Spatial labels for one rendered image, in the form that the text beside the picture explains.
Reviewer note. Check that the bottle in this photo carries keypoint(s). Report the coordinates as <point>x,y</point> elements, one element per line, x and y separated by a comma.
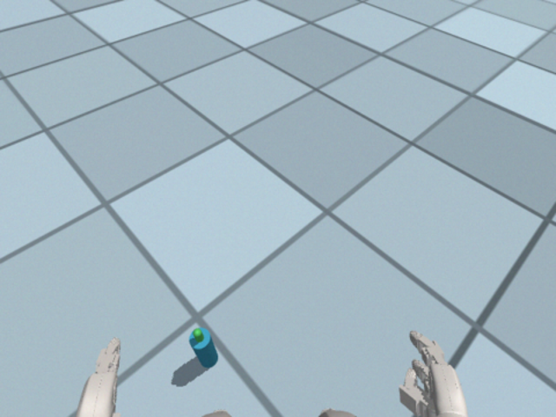
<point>203,346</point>

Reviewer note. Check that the left robot hand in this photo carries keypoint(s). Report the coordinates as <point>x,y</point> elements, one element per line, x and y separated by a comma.
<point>98,398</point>

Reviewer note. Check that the right robot hand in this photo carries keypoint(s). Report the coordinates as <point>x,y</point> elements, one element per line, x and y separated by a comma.
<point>443,392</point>

